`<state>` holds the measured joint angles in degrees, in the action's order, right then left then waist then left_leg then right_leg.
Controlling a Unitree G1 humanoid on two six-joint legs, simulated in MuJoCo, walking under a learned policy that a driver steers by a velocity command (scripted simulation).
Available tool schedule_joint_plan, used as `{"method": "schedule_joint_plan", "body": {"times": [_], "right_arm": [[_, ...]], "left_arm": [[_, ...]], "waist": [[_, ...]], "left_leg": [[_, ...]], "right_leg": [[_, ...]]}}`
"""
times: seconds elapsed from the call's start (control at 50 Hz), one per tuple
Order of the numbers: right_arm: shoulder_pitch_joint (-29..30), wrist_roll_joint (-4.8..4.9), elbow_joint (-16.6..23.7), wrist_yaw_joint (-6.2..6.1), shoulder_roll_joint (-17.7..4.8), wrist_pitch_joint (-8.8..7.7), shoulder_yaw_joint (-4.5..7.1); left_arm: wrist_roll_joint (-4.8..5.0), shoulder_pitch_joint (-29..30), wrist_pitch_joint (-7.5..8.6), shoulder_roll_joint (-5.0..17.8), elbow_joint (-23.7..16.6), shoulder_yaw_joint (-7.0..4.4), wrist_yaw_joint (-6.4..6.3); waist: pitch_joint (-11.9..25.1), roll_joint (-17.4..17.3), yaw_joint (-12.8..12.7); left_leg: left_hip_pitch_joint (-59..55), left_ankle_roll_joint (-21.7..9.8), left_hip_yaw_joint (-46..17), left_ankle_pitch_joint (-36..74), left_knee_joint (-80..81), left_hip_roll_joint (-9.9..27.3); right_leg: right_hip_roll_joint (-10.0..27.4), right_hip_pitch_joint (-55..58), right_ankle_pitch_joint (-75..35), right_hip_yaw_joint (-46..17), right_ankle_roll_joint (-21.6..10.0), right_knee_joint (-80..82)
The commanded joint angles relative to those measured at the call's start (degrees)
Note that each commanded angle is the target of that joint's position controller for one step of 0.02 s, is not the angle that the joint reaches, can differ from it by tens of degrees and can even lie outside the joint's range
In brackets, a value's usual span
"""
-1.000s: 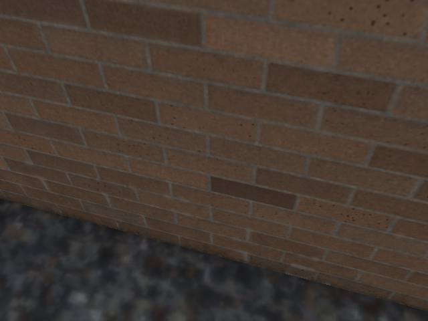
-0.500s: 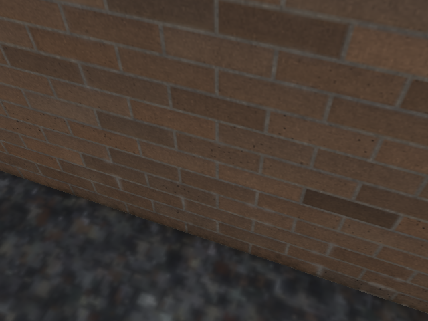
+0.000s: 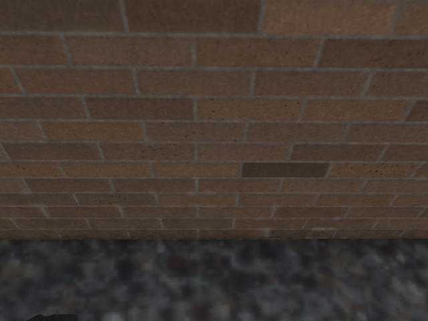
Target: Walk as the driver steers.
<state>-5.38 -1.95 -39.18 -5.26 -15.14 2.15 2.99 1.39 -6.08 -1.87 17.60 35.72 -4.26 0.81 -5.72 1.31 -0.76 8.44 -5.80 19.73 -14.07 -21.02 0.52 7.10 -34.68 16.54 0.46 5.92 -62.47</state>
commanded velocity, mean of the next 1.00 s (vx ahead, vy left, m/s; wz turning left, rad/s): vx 0.15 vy -0.27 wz -0.42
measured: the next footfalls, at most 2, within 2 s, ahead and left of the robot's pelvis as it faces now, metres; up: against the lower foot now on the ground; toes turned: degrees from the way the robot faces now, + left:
right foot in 0.30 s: +0.01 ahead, -0.16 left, +0.00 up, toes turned -21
left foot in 0.54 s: +0.13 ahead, +0.03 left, +0.00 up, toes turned -32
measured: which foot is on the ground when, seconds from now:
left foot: down 0.00-0.30, up 0.32-0.52, down 0.54-0.78, up 0.80-1.00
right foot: up 0.00-0.28, down 0.30-0.52, up 0.54-0.78, down 0.80-1.00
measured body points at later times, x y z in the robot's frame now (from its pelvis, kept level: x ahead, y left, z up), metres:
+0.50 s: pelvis +0.00 -0.07 -0.01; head +0.05 -0.11 +0.44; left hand +0.24 +0.16 -0.09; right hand +0.03 -0.42 -0.11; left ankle +0.08 +0.06 -0.72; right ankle -0.03 -0.15 -0.74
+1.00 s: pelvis +0.00 -0.28 -0.01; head +0.04 -0.29 +0.44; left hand +0.20 -0.08 -0.12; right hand -0.04 -0.60 -0.11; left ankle +0.05 -0.22 -0.68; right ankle -0.09 -0.36 -0.74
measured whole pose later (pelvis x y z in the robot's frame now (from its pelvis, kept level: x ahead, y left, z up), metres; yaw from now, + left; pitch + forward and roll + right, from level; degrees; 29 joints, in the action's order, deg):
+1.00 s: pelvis +0.00 -0.28 -0.01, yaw -21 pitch +1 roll -2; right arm -16.4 -0.1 -42.2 -5.7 -19.7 1.3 4.4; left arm -2.9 -16.8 -1.5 14.0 34.5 -3.2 2.8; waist -3.7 -1.4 -0.3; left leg 31.5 2.0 5.7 -24.1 -59.2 1.9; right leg -2.0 -8.3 17.7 4.9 -1.7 -24.8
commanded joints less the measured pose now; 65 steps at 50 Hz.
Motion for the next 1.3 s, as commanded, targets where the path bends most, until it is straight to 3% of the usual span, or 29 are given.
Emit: {"method": "schedule_joint_plan", "body": {"times": [0.02,0.1,0.12,0.14,0.28,0.3,0.32,0.34,0.38,0.4,0.5,0.54,0.56,0.58,0.64,0.72,0.76,0.78,0.82,0.84,0.92,1.0,1.08,1.1,1.12,1.16,1.18,1.24,1.3], "right_arm": [[-0.3,-0.18,3.2,0.43,-10.0,0.51,2.94],[0.6,0.23,2.5,1.12,-10.3,1.12,3.23],[-7.2,-2.99,3.7,6.18,-7.7,-2.11,3.35],[2.9,1.66,2.3,4.57,-11.1,-1.18,4.29],[3.1,3.98,1.4,3.72,-9.8,1.16,4.20],[-0.2,3.93,0.8,4.00,-9.7,1.13,4.50],[3.5,0.03,6.3,3.69,-6.2,-0.09,3.40],[9.5,-1.28,9.4,3.61,-6.5,-1.80,2.89],[0.2,4.05,3.4,2.24,-8.6,-3.45,3.34],[-4.1,3.54,1.1,0.86,-12.8,-3.77,4.75],[-19.1,4.51,-8.0,-0.96,-11.2,-4.68,4.61],[-32.6,2.47,-12.3,-0.66,-15.2,-5.34,5.11],[-28.5,0.97,-10.4,-1.65,-20.2,-5.90,5.33],[-17.9,2.65,-7.8,-2.70,-20.7,-6.98,5.87],[-12.1,4.64,-8.0,-1.78,-17.9,-5.88,5.17],[-14.0,3.22,-5.3,0.16,-25.2,-4.37,8.47],[-14.7,3.05,-3.8,0.33,-22.2,-4.74,8.02],[-14.1,3.23,-3.0,0.34,-18.9,-5.13,7.01],[-18.8,1.09,1.0,0.28,-7.3,-4.22,3.77],[-18.5,3.49,1.4,-0.19,-9.6,-3.80,3.55],[-19.5,1.21,-2.9,-1.10,-11.7,-0.35,3.82],[-17.7,1.90,-0.7,-0.30,-7.2,-1.39,1.38],[-31.3,1.21,-3.3,0.82,-11.2,-2.38,2.87],[-31.1,1.01,-2.1,0.86,-16.2,-2.26,4.13],[-26.6,0.04,1.7,0.66,-22.0,-3.24,4.84],[-12.5,1.11,6.5,1.02,-17.1,-4.12,3.27],[-8.5,2.40,7.7,0.47,-15.7,-3.38,2.94],[1.0,4.13,9.0,-0.39,-12.8,0.09,1.55],[-3.7,3.39,9.6,0.41,-14.4,1.97,3.23]], "left_arm": [[-0.08,1.4,1.30,3.4,-4.7,-1.06,0.09],[0.01,3.0,1.42,3.1,-5.5,-1.31,0.39],[-5.24,-12.6,-2.08,0.5,-4.4,-0.29,6.48],[0.71,2.5,-1.25,5.8,-4.5,-2.94,2.74],[0.17,-9.5,-1.07,6.0,-3.4,-4.31,0.34],[-0.30,-15.2,-0.34,10.5,-1.4,-6.27,-0.72],[-1.57,-15.1,0.06,19.9,-1.8,-8.29,-1.01],[-4.97,-13.1,2.32,20.1,-4.2,-8.17,-0.23],[-0.89,-4.1,3.20,15.1,-5.6,-6.28,0.82],[0.35,2.6,2.12,11.2,-7.5,-5.09,1.29],[-2.04,4.7,0.94,9.2,-11.0,-2.85,5.47],[-3.59,2.7,1.25,-1.2,-13.9,1.24,6.46],[-2.20,-4.4,1.34,0.4,-13.5,1.23,7.38],[-0.28,-6.6,0.75,4.5,-11.3,-0.09,7.46],[-3.96,-6.8,-0.56,8.2,-10.3,-0.76,5.82],[-3.38,-4.0,1.03,0.8,-11.5,1.35,5.79],[-2.73,-13.9,1.43,1.3,-7.6,-0.16,4.94],[-2.30,-19.6,1.43,3.6,-5.6,-1.57,4.58],[-5.08,-22.3,1.52,14.3,-6.9,-2.74,5.12],[-5.42,-20.4,2.34,14.4,-7.7,-3.40,5.56],[-4.47,-3.7,1.46,3.5,-7.8,-0.96,2.46],[-3.74,-0.3,1.68,4.2,-7.6,-1.42,0.39],[-3.33,1.9,0.74,3.7,-8.2,-1.39,-0.53],[-4.17,0.7,1.07,1.7,-9.8,-0.59,-0.53],[-5.46,-3.3,1.50,0.7,-10.7,0.06,0.12],[-1.83,-0.5,2.24,8.6,-9.9,-1.59,0.97],[-2.67,-1.2,2.02,8.2,-9.5,-1.36,0.85],[-2.18,1.5,2.88,3.5,-10.6,0.26,0.77],[-1.87,2.2,4.92,1.0,-7.8,0.91,0.16]], "waist": [[9.1,-6.2,1.4],[9.1,-7.9,1.6],[15.2,-0.3,-3.8],[6.3,-7.3,1.6],[10.5,-6.4,-6.0],[9.5,3.6,-7.9],[7.7,19.1,-4.7],[19.1,10.1,-5.2],[11.6,9.7,0.8],[6.9,9.4,4.0],[11.8,5.0,6.7],[16.3,-5.4,8.2],[13.9,-13.0,3.3],[6.1,-11.5,-1.0],[-1.3,-10.0,-5.0],[-3.3,-15.1,-3.8],[-0.1,-14.9,-8.0],[1.6,-11.6,-11.3],[9.9,22.3,-6.0],[12.3,27.4,-6.2],[4.3,8.5,3.2],[4.6,7.1,4.7],[12.2,-2.2,10.6],[8.5,-15.1,9.3],[14.0,-26.5,5.1],[6.8,-11.3,2.0],[4.0,-6.0,-0.1],[4.3,-11.0,-4.5],[10.3,-9.5,0.4]], "left_leg": [[-13.4,-6.5,-7.8,35.8,3.2,17.3],[-13.3,-6.8,-6.0,31.3,2.6,19.8],[-13.4,-9.0,-2.0,13.2,4.7,23.0],[-6.9,-5.7,-4.6,19.3,4.9,18.7],[-7.7,1.7,1.2,31.5,-14.0,21.1],[4.2,5.5,1.7,16.6,-27.3,16.0],[31.9,11.3,-0.6,-25.7,-42.1,5.5],[33.6,12.2,-19.1,-31.0,-51.5,2.5],[31.6,6.2,-23.2,-19.8,-43.9,1.3],[27.8,5.9,-22.5,-14.7,-38.2,1.4],[-7.8,4.9,-19.7,4.7,-3.2,-1.0],[-27.3,-2.1,-41.4,7.1,-1.2,21.4],[-21.1,-13.7,-65.4,0.5,7.0,36.8],[-8.4,-12.0,-68.0,-14.5,12.6,37.4],[3.9,0.1,-42.6,-14.5,10.3,22.9],[20.6,3.6,-25.9,-3.7,14.9,13.2],[21.3,4.5,-25.5,1.5,9.4,12.2],[19.9,5.5,-23.7,6.2,-1.1,9.4],[35.6,7.0,-21.1,-28.8,-36.0,-4.4],[35.5,6.4,-22.2,-30.3,-48.7,-2.1],[28.4,8.5,-18.9,-12.6,-49.8,2.9],[16.5,6.4,-19.2,-6.6,-28.9,6.4],[-5.9,0.9,-16.7,3.4,-12.1,1.8],[-14.1,-2.0,-29.3,19.9,-8.3,7.7],[-19.4,-18.0,-66.2,18.4,1.6,25.5],[-5.7,-14.9,-62.0,1.9,7.3,23.1],[-0.3,-11.5,-54.3,0.7,6.7,18.9],[13.8,-5.5,-30.1,20.0,0.1,3.9],[9.0,-3.5,-31.5,22.2,-3.5,2.5]], "right_leg": [[0.4,-5.7,-0.6,2.3,-0.2,2.3],[0.8,-3.1,0.5,4.1,-2.1,8.0],[3.0,12.9,3.0,-2.2,-3.0,11.6],[-0.2,4.2,3.6,6.7,-3.6,11.3],[-3.8,19.6,-0.5,7.8,-11.2,33.8],[-3.8,31.0,-26.6,0.0,-14.8,38.4],[8.4,43.1,-53.5,-26.9,-24.0,35.6],[13.6,41.2,-42.1,-39.3,-30.1,39.6],[5.1,33.6,-18.9,-24.3,-28.7,43.8],[1.2,25.8,-15.3,-20.7,-25.4,43.1],[-7.4,12.1,-7.8,-15.6,-16.8,37.6],[-13.7,-5.8,17.4,-13.8,-11.9,11.6],[-11.4,-15.0,19.5,-16.3,-8.0,-2.4],[-7.6,-14.7,13.4,-20.0,-8.1,-10.7],[-5.8,-5.3,4.8,-16.9,-6.7,-10.0],[-9.3,24.7,13.2,-1.7,-6.6,17.6],[-9.3,37.5,1.6,-0.4,-8.1,28.4],[-8.8,40.5,1.3,-0.6,-9.6,35.2],[7.7,48.2,-25.3,-20.2,-16.9,38.8],[10.4,39.5,-21.7,-29.4,-23.0,46.9],[4.6,27.3,-26.3,-7.8,-18.3,44.7],[3.9,24.6,-33.0,-0.9,-17.5,43.2],[-0.6,20.5,-41.2,4.3,-14.0,22.6],[-7.0,5.2,-2.6,4.4,-9.5,8.3],[-17.6,-10.9,26.6,-3.7,-2.2,-12.6],[-13.4,-12.1,17.4,-12.6,-0.6,-20.2],[-11.4,-9.3,12.5,-11.1,-0.8,-17.8],[-11.1,8.6,2.6,-4.1,-0.3,0.5],[-14.4,17.6,-1.5,-0.5,0.7,21.3]]}}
